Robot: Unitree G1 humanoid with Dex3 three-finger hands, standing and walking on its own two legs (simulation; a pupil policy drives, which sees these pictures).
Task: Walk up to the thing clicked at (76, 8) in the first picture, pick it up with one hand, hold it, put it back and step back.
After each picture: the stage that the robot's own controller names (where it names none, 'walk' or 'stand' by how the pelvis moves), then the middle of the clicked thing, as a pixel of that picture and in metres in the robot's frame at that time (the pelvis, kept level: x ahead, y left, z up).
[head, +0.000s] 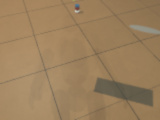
stand; (77, 8) +2.07 +0.05 -0.72
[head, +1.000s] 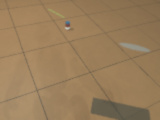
walk; (67, 25) +1.95 +0.09 -0.72
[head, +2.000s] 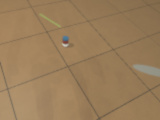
walk; (65, 41) +1.31 +0.08 -0.72
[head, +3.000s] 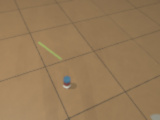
walk; (66, 82) +0.82 +0.09 -0.72
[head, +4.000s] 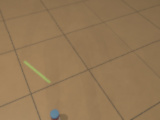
walk; (55, 116) +0.48 +0.18 -0.71
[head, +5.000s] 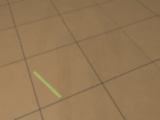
stand; out of the picture +0.32 +0.15 -0.70
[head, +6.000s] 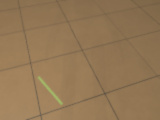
stand; out of the picture +0.30 +0.14 -0.72
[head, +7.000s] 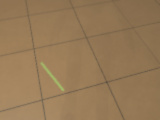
stand; out of the picture +0.33 +0.15 -0.70
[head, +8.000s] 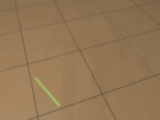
stand; out of the picture +0.28 +0.16 -0.72
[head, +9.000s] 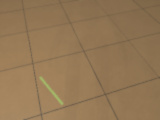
stand; out of the picture +0.31 +0.16 -0.73
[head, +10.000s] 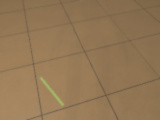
stand; out of the picture +0.30 +0.16 -0.73
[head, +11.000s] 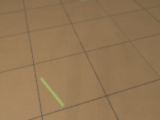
go down; out of the picture +0.30 +0.16 -0.73
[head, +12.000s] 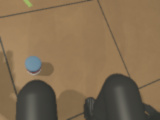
go down; (33, 66) +0.42 +0.15 -0.33
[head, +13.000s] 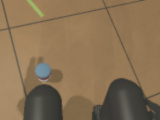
go down; (43, 72) +0.41 +0.14 -0.33
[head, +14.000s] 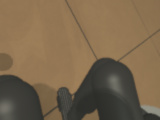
close in; out of the picture +0.41 +0.19 -0.24
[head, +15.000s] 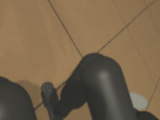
close; out of the picture +0.41 +0.20 -0.24
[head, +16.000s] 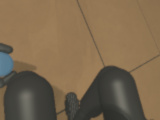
lift; out of the picture +0.35 +0.22 -0.16
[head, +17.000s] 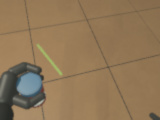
lift; (32, 91) +0.31 +0.17 +0.01
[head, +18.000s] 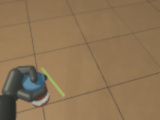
hold; (37, 90) +0.33 +0.16 +0.02
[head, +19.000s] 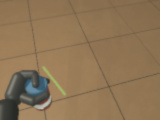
hold; (39, 93) +0.32 +0.16 +0.00
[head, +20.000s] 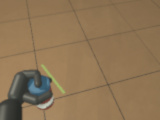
crouch; (42, 93) +0.32 +0.15 +0.00
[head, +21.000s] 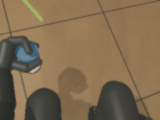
crouch; (29, 59) +0.42 +0.15 -0.10
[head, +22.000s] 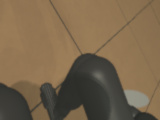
lower; out of the picture +0.45 +0.23 -0.23
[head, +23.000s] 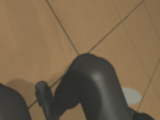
lower; out of the picture +0.45 +0.22 -0.25
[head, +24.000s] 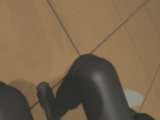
lower; out of the picture +0.44 +0.22 -0.24
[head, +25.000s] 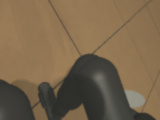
lower; out of the picture +0.43 +0.22 -0.24
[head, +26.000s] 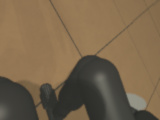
loosen; out of the picture +0.41 +0.20 -0.24
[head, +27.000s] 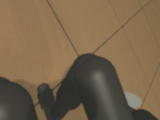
withdraw; out of the picture +0.41 +0.19 -0.24
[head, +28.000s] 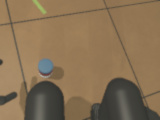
walk; (45, 69) +0.42 +0.14 -0.32
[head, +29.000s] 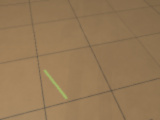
stand; out of the picture +0.33 +0.11 -0.66
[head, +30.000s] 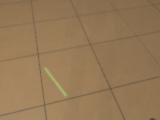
stand; out of the picture +0.35 +0.13 -0.67
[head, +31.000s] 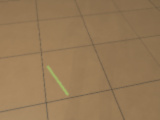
stand; out of the picture +0.35 +0.12 -0.68
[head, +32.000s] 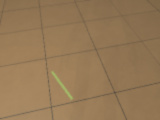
walk; out of the picture +0.36 +0.12 -0.72
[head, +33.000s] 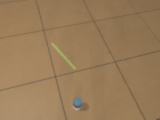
walk; (77, 103) +0.48 +0.01 -0.70
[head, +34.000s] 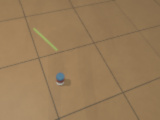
walk; (60, 79) +0.68 +0.12 -0.71
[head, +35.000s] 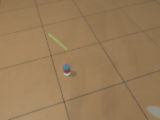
stand; (66, 70) +0.95 +0.22 -0.70
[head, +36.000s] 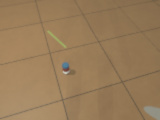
stand; (65, 68) +0.95 +0.17 -0.72
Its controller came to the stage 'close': yes
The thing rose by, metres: 0.72
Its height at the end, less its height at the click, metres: +0.00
